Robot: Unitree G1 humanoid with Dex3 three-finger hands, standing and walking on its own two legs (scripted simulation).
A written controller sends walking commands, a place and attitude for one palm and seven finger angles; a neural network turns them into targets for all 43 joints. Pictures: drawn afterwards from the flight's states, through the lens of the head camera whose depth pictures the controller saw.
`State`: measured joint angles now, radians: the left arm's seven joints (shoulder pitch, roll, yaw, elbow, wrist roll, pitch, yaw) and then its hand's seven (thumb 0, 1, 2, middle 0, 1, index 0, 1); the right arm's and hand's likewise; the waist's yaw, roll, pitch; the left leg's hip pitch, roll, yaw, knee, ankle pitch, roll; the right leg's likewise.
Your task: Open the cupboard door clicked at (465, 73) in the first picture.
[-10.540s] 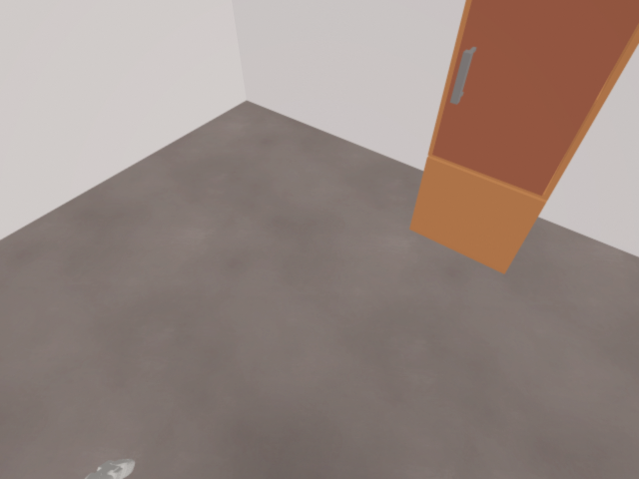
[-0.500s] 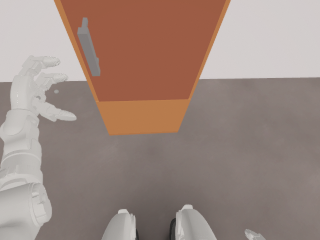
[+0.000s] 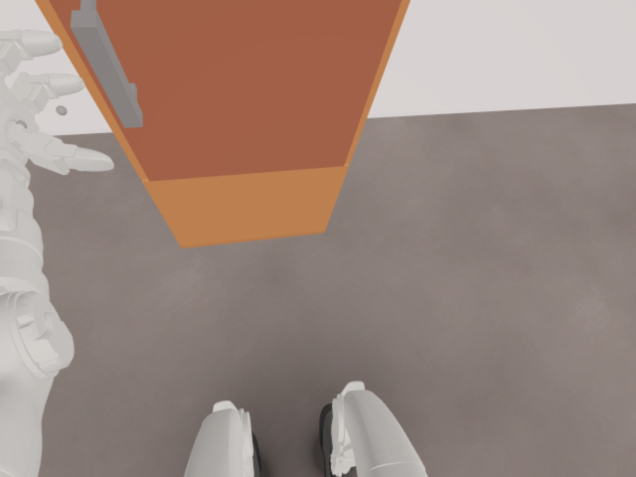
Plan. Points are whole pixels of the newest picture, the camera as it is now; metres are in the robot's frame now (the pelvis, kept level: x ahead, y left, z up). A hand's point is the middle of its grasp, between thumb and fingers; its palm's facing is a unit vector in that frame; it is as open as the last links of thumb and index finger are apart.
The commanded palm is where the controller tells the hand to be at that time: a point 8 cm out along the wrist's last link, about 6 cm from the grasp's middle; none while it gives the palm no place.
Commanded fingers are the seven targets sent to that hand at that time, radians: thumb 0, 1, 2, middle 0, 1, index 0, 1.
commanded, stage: move the hooked fingers beside the handle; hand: left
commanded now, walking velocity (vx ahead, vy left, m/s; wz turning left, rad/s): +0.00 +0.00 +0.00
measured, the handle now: (113, 63) +0.59 +0.19 +0.06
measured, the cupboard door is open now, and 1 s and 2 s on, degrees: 0 0 0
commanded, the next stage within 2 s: slide the fingers in behind the handle in 0.90 s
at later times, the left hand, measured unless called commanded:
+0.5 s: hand (56, 101) +0.54 +0.25 +0.06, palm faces +0.06 -1.00 -0.01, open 14.0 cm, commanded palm +0.52 +0.27 +0.06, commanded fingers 0.00 -0.50 0.30 -0.30 -1.20 -0.30 -1.20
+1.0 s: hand (62, 109) +0.53 +0.24 +0.06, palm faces +0.07 -1.00 -0.03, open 14.0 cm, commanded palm +0.51 +0.27 +0.05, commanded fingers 0.00 -0.50 0.30 -0.30 -1.20 -0.30 -1.20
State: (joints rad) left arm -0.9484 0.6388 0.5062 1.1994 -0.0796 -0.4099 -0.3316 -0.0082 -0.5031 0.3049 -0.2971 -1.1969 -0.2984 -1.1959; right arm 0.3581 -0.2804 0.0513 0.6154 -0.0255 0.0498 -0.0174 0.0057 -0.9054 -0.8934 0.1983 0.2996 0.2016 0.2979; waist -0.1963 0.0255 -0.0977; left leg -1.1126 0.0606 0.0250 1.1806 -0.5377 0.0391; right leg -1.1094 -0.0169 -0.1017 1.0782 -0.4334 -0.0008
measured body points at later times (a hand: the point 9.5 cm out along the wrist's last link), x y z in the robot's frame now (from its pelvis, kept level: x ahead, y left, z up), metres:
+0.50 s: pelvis +0.01 +0.01 +0.00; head +0.18 +0.04 +0.42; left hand +0.53 +0.30 +0.06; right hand +0.00 -0.26 -0.10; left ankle +0.00 +0.09 -0.64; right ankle +0.03 -0.13 -0.64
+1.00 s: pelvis +0.00 +0.00 +0.00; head +0.17 +0.03 +0.42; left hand +0.52 +0.29 +0.06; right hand +0.00 -0.26 -0.10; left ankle +0.00 +0.09 -0.64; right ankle +0.03 -0.13 -0.64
